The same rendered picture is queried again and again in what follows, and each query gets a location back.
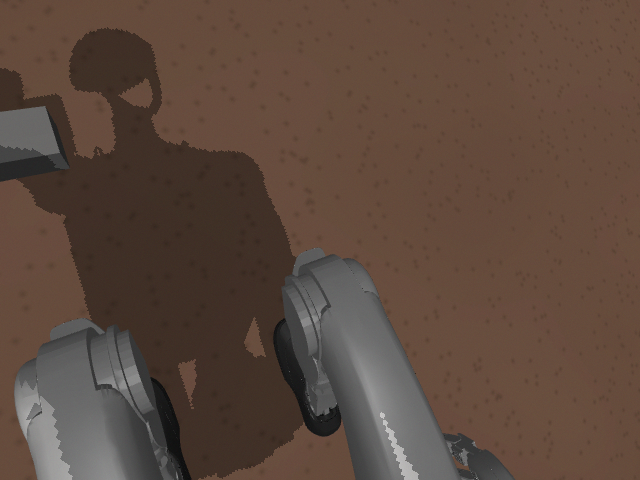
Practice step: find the right robot hand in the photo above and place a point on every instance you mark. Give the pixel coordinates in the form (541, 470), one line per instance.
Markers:
(483, 464)

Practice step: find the left robot foot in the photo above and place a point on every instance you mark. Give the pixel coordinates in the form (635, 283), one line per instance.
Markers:
(171, 429)

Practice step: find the right robot foot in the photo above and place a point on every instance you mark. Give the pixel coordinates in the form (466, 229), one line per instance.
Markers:
(322, 425)

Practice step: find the carton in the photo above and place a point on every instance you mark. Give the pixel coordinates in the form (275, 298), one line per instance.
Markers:
(30, 144)

